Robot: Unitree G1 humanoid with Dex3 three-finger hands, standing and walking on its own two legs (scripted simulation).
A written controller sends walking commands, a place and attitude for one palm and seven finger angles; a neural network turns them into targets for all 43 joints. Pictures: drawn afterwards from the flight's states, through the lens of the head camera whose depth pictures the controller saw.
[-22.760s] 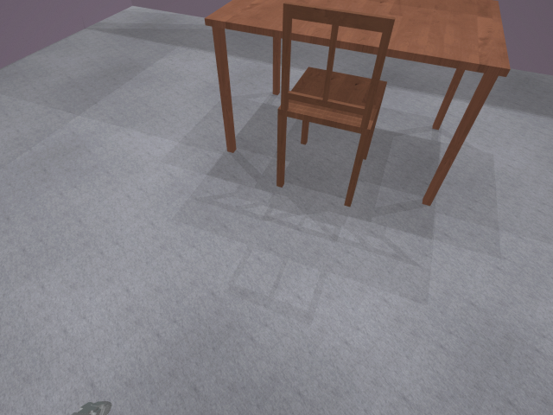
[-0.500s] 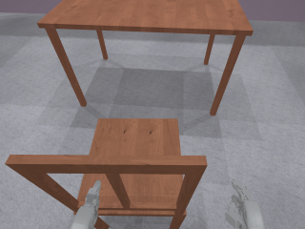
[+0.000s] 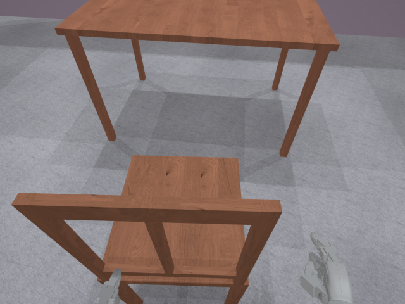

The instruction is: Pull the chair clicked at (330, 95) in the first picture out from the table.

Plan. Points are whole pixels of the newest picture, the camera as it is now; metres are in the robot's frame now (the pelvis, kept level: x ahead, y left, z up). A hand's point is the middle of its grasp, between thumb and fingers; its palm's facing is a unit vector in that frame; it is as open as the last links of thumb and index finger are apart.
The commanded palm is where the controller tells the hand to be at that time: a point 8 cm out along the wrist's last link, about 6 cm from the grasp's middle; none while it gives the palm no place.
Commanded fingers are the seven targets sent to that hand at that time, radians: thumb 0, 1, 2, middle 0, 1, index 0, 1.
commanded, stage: draw the hand back to the body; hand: left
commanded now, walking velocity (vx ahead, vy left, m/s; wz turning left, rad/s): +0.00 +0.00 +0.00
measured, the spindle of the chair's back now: (162, 248) +0.24 +0.10 -0.01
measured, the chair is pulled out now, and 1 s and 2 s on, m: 0.72 0.72 0.71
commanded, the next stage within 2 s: step back with the hand held close in 1.54 s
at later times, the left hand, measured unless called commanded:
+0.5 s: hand out of the picture +0.12 +0.15 +0.10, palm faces +0.02 -0.99 -0.16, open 17.1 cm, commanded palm +0.08 +0.22 +0.13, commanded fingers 0.00 -0.26 0.34 -0.04 -0.06 -0.04 -0.06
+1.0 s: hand (53, 288) +0.14 +0.21 +0.12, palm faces +0.15 -0.83 -0.53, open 9.8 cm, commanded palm +0.12 +0.26 +0.22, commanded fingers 0.00 0.65 0.78 -0.17 -0.25 -0.17 -0.25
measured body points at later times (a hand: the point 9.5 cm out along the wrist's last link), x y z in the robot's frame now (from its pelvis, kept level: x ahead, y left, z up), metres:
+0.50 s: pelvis -0.02 -0.01 +0.00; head +0.01 -0.02 +0.45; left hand +0.12 +0.21 +0.11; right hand +0.18 -0.22 -0.06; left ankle -0.03 +0.11 -0.67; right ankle +0.01 -0.14 -0.67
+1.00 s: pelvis +0.00 -0.03 +0.06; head +0.01 -0.06 +0.51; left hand +0.12 +0.25 +0.15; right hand +0.20 -0.24 -0.02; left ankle -0.03 +0.11 -0.67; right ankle +0.01 -0.14 -0.67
